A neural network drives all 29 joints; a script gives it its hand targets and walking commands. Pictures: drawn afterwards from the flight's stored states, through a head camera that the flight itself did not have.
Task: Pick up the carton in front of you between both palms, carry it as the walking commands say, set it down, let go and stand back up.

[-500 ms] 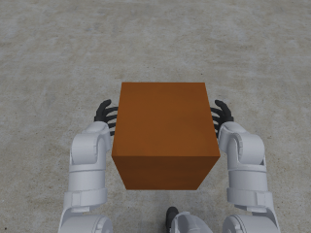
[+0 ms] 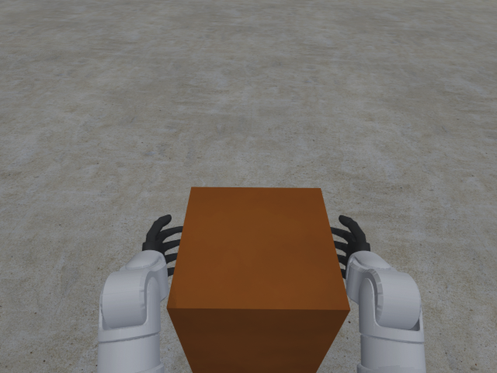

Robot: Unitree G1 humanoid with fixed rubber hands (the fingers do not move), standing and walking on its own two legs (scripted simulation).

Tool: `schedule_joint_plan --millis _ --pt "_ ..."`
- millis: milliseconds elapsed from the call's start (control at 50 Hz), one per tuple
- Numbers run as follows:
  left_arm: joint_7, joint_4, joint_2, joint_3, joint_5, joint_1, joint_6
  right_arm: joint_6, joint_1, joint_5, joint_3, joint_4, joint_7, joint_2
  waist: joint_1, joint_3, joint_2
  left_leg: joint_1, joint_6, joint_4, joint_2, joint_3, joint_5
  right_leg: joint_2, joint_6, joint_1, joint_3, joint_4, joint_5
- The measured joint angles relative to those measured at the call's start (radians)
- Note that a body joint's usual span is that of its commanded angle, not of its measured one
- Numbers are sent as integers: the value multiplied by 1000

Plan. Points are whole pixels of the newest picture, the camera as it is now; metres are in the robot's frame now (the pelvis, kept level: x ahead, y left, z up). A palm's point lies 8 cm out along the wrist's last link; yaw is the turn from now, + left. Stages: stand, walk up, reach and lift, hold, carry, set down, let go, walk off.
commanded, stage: carry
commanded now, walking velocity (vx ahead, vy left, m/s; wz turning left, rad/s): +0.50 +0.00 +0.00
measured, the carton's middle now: (254, 283) +0.28 +0.00 +0.01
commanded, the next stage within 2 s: none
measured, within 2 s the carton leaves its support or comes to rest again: neither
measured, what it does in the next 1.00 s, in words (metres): walks ahead: right foot, then left foot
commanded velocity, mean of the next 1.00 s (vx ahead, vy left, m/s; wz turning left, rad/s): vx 0.50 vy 0.00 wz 0.00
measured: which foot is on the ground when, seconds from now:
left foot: down 0.00-0.40, up 0.42-0.80, down 0.82-1.00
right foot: up 0.00-0.34, down 0.36-0.86, up 0.88-1.00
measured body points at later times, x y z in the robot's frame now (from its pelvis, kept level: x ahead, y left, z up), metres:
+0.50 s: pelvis +0.30 -0.04 +0.00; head +0.30 -0.06 +0.45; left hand +0.57 +0.12 +0.07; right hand +0.59 -0.18 +0.06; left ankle +0.17 +0.08 -0.64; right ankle +0.36 -0.12 -0.73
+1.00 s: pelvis +0.62 +0.02 +0.01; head +0.63 +0.03 +0.46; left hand +0.90 +0.17 +0.07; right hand +0.90 -0.14 +0.08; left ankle +0.65 +0.10 -0.73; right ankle +0.54 -0.12 -0.64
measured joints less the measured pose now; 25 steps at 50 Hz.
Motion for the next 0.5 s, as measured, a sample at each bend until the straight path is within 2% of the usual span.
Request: schedule_joint_plan --millis 20,60,140,220,320,360,380,400,420,460,500 --pt "0 -7 1 -10 3 10 12 10 14 3 3 -9 0 -2 -4 3 4 27 -4 -25 0 0 -3 -4 -4 -56 -6 42 32" --pt "0 -19 5 -27 7 20 28 23 34 7 6 -29 0 -5 -9 9 9 84 -6 -82 0 -3 -5 -19 -2 -145 -19 24 97" --pt "0 -41 6 -44 10 29 36 30 50 13 7 -57 1 -7 -11 7 18 196 -17 -189 2 -13 -14 -46 22 -245 -38 -172 216" --pt "-1 -64 6 -49 12 35 36 29 48 12 9 -71 7 -7 -3 -2 19 305 -41 -252 8 -21 -54 -53 29 -268 -64 -384 322" --pt "-1 -92 7 -42 8 40 42 37 38 4 18 -86 13 -5 3 -9 25 427 -84 -248 21 -29 -163 -31 6 -221 -127 -537 388" --pt "-1 -86 6 -39 6 24 44 43 29 0 12 -92 13 -5 4 -6 34 444 -107 -160 42 -43 -248 -9 -13 -161 -164 -590 374" --pt "-1 -68 4 -43 6 14 35 44 22 0 3 -88 13 -9 11 -3 56 420 -112 -56 70 -52 -298 4 -42 -153 -180 -569 401" --pt "-1 -40 2 -47 9 0 26 43 19 1 -7 -79 13 -15 19 3 70 357 -109 104 94 -72 -290 10 -63 -156 -192 -524 374" --pt "-1 -12 1 -50 11 -12 21 43 18 2 -15 -69 14 -20 26 12 69 274 -106 284 92 -113 -276 7 -75 -152 -197 -499 337" --pt "-1 13 0 -53 14 -14 18 45 19 2 -23 -52 14 -20 31 35 57 111 -88 561 70 -162 -247 1 -78 -111 -200 -519 294" --pt "-1 3 3 -50 8 7 14 41 26 -6 -26 -52 14 -2 32 54 50 -17 -75 654 71 -165 -183 1 -63 -54 -199 -578 294"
